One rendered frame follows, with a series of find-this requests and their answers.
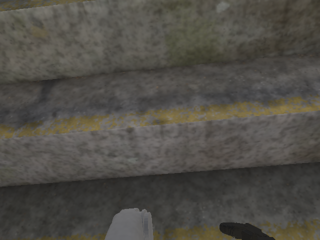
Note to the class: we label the left robot thigh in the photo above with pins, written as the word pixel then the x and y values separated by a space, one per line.
pixel 131 224

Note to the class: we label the right robot hand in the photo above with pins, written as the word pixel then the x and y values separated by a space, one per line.
pixel 243 231

